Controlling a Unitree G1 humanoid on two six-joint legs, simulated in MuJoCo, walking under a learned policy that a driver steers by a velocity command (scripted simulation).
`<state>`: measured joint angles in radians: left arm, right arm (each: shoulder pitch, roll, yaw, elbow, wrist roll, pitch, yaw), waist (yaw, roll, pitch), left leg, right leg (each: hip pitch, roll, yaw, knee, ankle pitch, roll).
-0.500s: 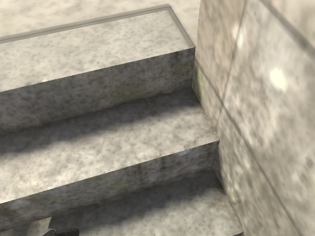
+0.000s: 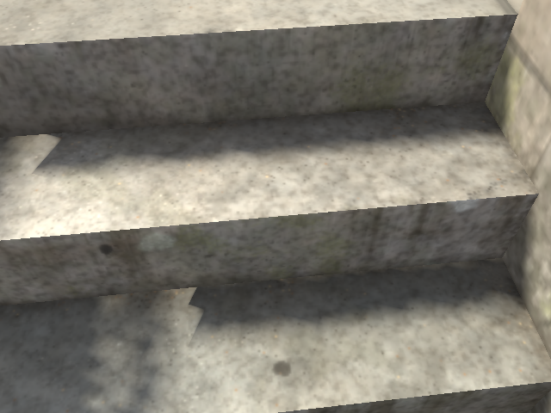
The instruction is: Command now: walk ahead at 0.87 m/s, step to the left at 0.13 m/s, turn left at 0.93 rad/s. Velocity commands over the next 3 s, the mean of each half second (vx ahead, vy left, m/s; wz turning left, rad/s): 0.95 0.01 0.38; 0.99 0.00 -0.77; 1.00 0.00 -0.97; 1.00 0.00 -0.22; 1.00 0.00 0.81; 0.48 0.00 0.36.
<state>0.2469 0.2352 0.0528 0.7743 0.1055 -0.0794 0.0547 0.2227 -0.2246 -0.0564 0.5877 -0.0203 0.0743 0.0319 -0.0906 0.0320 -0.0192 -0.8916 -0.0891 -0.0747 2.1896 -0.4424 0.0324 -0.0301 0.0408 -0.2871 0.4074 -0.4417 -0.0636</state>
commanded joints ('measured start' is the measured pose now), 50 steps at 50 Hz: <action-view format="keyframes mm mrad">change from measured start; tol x64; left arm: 1 115 169 41 -63 -6 -68 37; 50 -255 84 59 -130 -83 -118 -121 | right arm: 1 -346 -124 -50 -150 -1 -22 24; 26 342 50 38 392 -32 -245 -11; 45 -688 90 148 -471 -47 -140 -88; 50 332 -249 -47 -5 -1 -113 -75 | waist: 1 144 -24 174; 44 177 -14 258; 50 -261 444 -521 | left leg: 1 -518 91 14 -164 17 8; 10 426 -29 265 -876 -315 148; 15 772 159 -726 -1773 -280 203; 26 654 207 163 -2057 856 -88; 31 609 343 226 -1534 2587 -5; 34 5 -75 54 -26 286 -45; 45 -350 169 -39 -372 -377 35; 47 1011 -28 173 -886 -113 55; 50 1053 312 -705 -1623 10 194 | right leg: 1 277 -444 272 -198 266 -104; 11 -135 -400 -3 151 1901 -141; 14 -662 49 250 1255 347 -20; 19 -1073 81 517 1962 251 -72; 26 -1271 119 214 1723 17 -132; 30 -109 194 -99 1087 104 -42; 36 -176 -62 982 115 418 -395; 43 -480 -201 774 -307 413 -261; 48 -581 -137 586 328 1822 -109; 50 -735 206 501 1234 384 -35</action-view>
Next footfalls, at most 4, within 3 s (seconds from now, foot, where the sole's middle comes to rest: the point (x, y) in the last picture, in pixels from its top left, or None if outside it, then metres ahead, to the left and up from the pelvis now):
0.22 left None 0.16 0.22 -0.57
0.66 right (89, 410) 0.40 0.30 -0.38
0.96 left None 0.74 0.57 -0.19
1.40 right None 1.03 0.32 0.00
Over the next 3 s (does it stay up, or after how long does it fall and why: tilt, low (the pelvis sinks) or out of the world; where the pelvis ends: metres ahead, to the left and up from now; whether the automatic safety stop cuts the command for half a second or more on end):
stays up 2.07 0.01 0.78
